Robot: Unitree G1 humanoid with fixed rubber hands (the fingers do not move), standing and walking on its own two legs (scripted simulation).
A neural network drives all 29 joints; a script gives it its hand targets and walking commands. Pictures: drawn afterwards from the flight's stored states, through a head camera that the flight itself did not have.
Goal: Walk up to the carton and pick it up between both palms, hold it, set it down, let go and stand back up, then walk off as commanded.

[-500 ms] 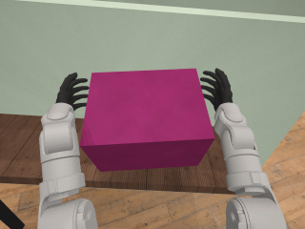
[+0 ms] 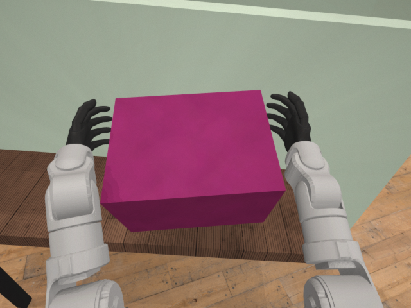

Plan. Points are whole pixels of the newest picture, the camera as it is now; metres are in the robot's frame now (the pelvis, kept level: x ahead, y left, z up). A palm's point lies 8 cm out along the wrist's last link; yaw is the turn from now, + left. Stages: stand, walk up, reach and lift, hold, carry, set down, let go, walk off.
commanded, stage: hold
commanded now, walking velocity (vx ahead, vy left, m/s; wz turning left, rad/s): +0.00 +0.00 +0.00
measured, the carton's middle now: (193, 163) +0.38 +0.00 +0.12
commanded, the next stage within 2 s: none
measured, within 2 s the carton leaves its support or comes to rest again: neither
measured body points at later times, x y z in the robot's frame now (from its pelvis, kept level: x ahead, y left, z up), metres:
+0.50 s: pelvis -0.02 +0.00 +0.00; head -0.06 +0.03 +0.45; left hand +0.36 +0.20 +0.19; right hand +0.36 -0.18 +0.22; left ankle +0.01 +0.15 -0.75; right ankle +0.01 -0.13 -0.75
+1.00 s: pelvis +0.00 +0.00 +0.00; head -0.04 +0.04 +0.45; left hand +0.36 +0.20 +0.19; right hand +0.36 -0.17 +0.22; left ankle +0.01 +0.15 -0.75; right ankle +0.01 -0.13 -0.75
